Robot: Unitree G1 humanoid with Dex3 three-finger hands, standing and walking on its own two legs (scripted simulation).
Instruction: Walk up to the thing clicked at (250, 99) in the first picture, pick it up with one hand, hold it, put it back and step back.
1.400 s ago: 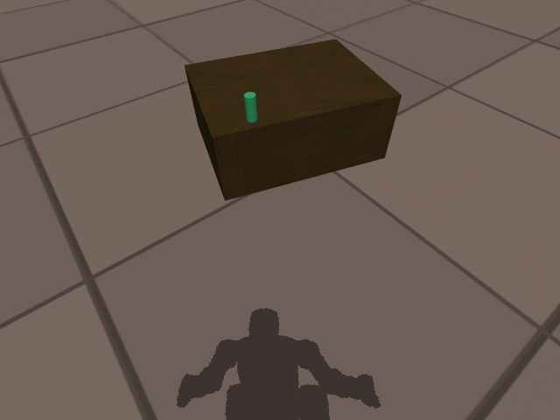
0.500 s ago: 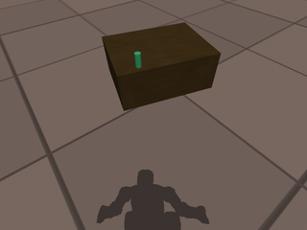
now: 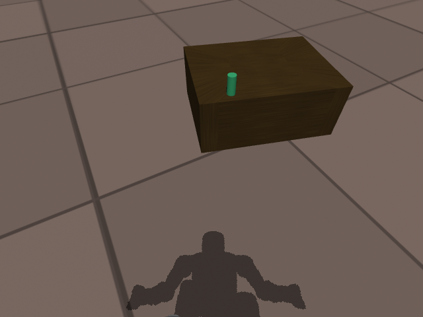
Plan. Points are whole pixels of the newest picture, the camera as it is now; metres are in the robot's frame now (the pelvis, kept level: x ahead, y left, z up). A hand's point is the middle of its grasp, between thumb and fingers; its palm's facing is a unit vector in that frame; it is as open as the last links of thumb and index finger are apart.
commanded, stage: walk up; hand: right
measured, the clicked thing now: (231, 84) +1.31 -0.03 -0.32
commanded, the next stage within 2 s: none
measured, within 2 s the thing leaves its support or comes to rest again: neither
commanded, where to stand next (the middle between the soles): +0.90 +0.13 m, yaw +7 degrees
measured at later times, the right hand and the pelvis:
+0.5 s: hand (327, 272) +0.28 -0.24 -0.17, palm faces -0.13 +0.94 -0.33, open 7.4 cm; pelvis +0.22 +0.02 -0.02, yaw +6 degrees
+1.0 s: hand (279, 156) +0.60 -0.16 -0.12, palm faces -0.20 +0.89 -0.40, open 7.4 cm; pelvis +0.43 +0.09 -0.01, yaw +10 degrees
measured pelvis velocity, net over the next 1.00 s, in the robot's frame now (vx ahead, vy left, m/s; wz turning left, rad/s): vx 0.43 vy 0.09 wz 0.18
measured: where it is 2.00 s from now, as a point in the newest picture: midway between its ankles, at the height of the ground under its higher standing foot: (203, 202)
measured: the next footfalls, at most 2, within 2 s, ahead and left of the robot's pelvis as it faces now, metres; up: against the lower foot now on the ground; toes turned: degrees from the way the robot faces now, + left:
left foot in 0.06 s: +0.14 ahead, +0.18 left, +0.00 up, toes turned +6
right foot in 0.44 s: +0.36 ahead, -0.08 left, +0.00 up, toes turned +0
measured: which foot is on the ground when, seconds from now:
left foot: up 0.00-0.04, down 0.06-0.46, up 0.48-0.84, down 0.86-1.00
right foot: down 0.00-0.08, up 0.10-0.42, down 0.44-0.86, up 0.88-1.00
